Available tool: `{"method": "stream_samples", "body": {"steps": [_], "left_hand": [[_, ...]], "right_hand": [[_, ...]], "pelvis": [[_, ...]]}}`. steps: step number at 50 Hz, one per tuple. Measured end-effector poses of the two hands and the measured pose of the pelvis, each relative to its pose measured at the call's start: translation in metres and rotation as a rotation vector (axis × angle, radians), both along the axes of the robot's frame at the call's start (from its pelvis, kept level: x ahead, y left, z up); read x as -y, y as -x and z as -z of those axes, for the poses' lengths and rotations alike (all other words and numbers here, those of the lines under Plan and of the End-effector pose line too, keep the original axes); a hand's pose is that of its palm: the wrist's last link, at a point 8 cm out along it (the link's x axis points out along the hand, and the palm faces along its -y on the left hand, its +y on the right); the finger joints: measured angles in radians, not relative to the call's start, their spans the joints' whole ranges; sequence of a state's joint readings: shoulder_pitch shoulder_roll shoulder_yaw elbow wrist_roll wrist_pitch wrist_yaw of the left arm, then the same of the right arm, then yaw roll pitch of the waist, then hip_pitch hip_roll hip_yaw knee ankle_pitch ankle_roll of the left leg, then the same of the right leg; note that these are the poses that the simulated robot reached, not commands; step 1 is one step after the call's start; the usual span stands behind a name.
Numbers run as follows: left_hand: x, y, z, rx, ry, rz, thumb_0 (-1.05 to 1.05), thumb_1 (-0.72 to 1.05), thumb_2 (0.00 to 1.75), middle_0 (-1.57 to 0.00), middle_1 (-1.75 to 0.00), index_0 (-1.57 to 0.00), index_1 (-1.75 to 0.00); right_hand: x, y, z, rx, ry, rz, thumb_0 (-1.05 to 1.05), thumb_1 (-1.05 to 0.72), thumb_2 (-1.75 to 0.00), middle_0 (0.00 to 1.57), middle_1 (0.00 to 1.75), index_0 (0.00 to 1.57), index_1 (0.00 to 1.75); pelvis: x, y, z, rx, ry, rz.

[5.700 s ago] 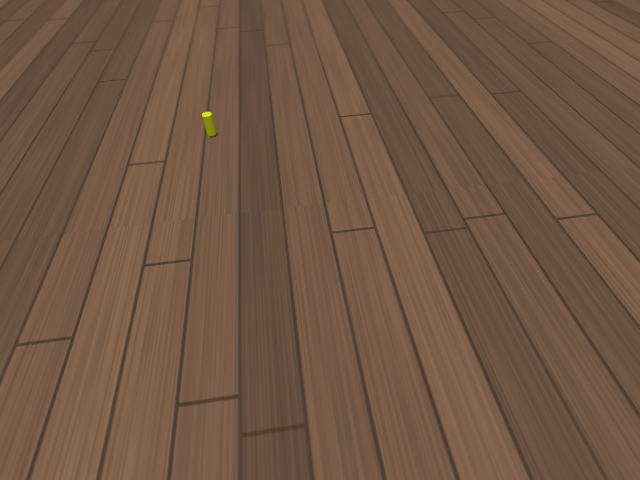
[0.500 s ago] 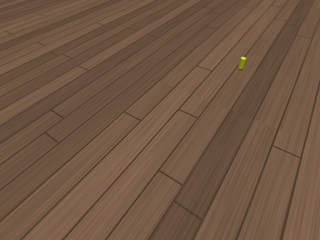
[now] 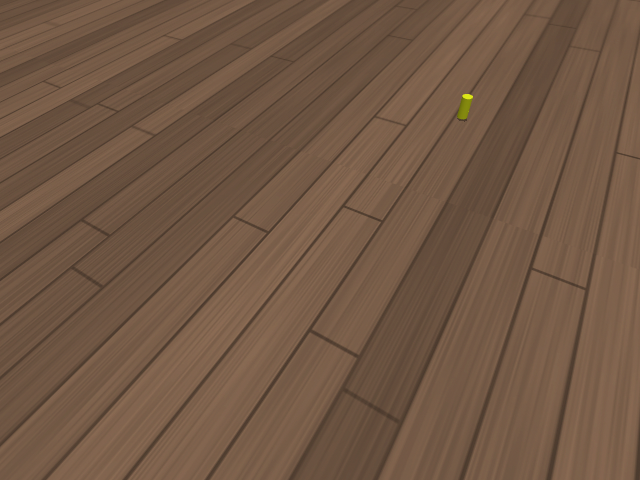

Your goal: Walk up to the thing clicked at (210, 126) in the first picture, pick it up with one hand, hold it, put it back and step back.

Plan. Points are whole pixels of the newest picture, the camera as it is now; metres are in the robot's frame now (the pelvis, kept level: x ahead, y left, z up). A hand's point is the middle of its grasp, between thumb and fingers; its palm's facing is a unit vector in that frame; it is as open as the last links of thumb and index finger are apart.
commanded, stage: walk up
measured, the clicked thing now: (464, 106) +2.03 -0.74 -0.71
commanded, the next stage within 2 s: stand in 1.52 s
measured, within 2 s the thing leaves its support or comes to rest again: neither
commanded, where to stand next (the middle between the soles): +0.05 +0.00 m, yaw -21 degrees
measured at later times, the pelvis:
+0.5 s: pelvis -0.01 +0.00 -0.01, yaw -12 degrees
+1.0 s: pelvis -0.02 +0.00 -0.01, yaw -19 degrees
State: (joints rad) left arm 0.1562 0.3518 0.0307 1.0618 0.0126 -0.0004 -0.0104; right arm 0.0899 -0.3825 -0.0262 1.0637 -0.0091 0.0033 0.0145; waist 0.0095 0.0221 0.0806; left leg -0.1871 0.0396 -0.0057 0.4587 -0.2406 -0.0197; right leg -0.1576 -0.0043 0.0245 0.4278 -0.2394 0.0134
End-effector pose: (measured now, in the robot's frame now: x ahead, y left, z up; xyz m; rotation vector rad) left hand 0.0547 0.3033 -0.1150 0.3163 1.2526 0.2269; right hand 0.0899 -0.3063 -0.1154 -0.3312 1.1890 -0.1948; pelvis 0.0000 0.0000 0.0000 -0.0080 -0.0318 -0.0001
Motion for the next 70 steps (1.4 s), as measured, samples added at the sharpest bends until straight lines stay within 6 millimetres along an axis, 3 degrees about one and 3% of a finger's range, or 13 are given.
{"method": "stream_samples", "body": {"steps": [9, 14, 20, 26, 33, 40, 49, 60, 70], "left_hand": [[-0.022, -0.031, 0.007, 0.025, -0.028, 0.099, 0.00, 0.90, 0.90, -0.20, -0.30, -0.20, -0.30], [-0.014, -0.040, 0.003, 0.021, -0.027, 0.160, 0.00, 0.90, 0.90, -0.20, -0.30, -0.20, -0.30], [0.005, -0.037, 0.004, 0.006, -0.063, 0.222, 0.00, 0.90, 0.90, -0.20, -0.30, -0.20, -0.30], [0.016, -0.046, -0.002, 0.014, -0.053, 0.268, 0.00, 0.90, 0.90, -0.21, -0.30, -0.20, -0.30], [0.011, -0.079, 0.013, 0.075, -0.024, 0.296, 0.00, 0.90, 0.90, -0.21, -0.30, -0.20, -0.30], [0.022, -0.106, 0.007, 0.117, -0.008, 0.348, 0.00, 0.90, 0.90, -0.20, -0.30, -0.20, -0.30], [0.039, -0.102, -0.004, 0.110, -0.028, 0.410, 0.00, 0.90, 0.90, -0.20, -0.30, -0.20, -0.30], [0.046, -0.113, -0.002, 0.105, 0.038, 0.397, 0.00, 0.90, 0.90, -0.21, -0.30, -0.20, -0.30], [0.038, -0.118, -0.001, 0.068, 0.035, 0.395, 0.00, 0.90, 0.90, -0.20, -0.30, -0.20, -0.30]], "right_hand": [[0.000, 0.023, -0.010, 0.051, 0.043, 0.070, 0.00, -0.90, -0.90, 0.20, 0.30, 0.21, 0.30], [0.009, 0.044, -0.006, 0.035, 0.040, 0.096, 0.00, -0.90, -0.90, 0.20, 0.30, 0.21, 0.30], [0.027, 0.064, 0.016, 0.016, 0.018, 0.174, 0.00, -0.90, -0.90, 0.20, 0.30, 0.21, 0.30], [0.018, 0.076, 0.017, 0.004, -0.004, 0.205, 0.00, -0.90, -0.90, 0.20, 0.30, 0.20, 0.30], [-0.001, 0.091, 0.015, 0.011, 0.019, 0.228, 0.00, -0.90, -0.90, 0.20, 0.30, 0.20, 0.30], [-0.003, 0.109, 0.004, 0.036, 0.016, 0.253, 0.00, -0.90, -0.90, 0.21, 0.30, 0.21, 0.30], [0.013, 0.122, 0.013, 0.050, 0.000, 0.322, 0.00, -0.90, -0.90, 0.20, 0.30, 0.21, 0.30], [-0.014, 0.138, 0.006, -0.002, -0.028, 0.331, 0.00, -0.90, -0.90, 0.20, 0.30, 0.20, 0.30], [-0.021, 0.134, -0.001, 0.003, -0.025, 0.367, 0.00, -0.90, -0.90, 0.20, 0.30, 0.21, 0.30]], "pelvis": [[-0.013, 0.010, 0.007, 0.008, -0.007, 0.085], [-0.006, 0.011, 0.008, 0.006, 0.001, 0.126], [0.007, 0.013, 0.020, 0.021, 0.010, 0.178], [0.003, 0.009, 0.014, 0.009, -0.010, 0.220], [-0.011, 0.009, 0.022, 0.020, -0.029, 0.249], [-0.006, 0.012, 0.016, 0.020, -0.005, 0.291], [-0.001, 0.018, 0.014, 0.026, -0.008, 0.323], [-0.012, 0.014, 0.003, 0.024, -0.013, 0.342], [-0.017, 0.008, -0.003, 0.026, -0.009, 0.363]]}}
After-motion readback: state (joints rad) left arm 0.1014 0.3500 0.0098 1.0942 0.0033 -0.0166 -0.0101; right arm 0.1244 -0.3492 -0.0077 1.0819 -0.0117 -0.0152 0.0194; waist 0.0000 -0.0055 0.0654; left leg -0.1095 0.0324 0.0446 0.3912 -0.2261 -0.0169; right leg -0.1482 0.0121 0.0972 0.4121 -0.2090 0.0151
